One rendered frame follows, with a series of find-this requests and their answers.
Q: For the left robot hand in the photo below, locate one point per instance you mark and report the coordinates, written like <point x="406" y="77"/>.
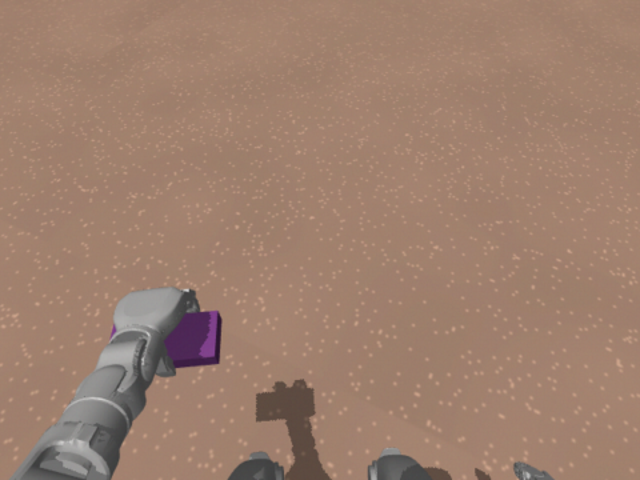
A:
<point x="161" y="309"/>

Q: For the right robot hand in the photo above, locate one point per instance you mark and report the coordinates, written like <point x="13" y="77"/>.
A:
<point x="526" y="472"/>

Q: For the left robot arm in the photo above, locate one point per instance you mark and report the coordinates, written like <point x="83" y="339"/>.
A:
<point x="84" y="444"/>

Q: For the small box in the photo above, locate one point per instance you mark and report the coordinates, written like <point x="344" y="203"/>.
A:
<point x="195" y="341"/>

